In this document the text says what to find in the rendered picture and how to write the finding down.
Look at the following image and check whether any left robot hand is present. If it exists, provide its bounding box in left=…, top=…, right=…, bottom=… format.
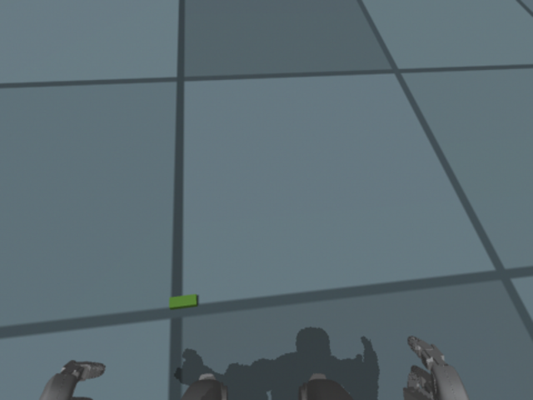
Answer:
left=39, top=360, right=106, bottom=400

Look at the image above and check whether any small box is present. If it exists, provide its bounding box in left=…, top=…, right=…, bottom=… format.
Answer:
left=169, top=294, right=197, bottom=310

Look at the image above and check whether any right robot hand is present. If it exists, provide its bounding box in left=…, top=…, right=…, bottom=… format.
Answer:
left=403, top=336, right=470, bottom=400

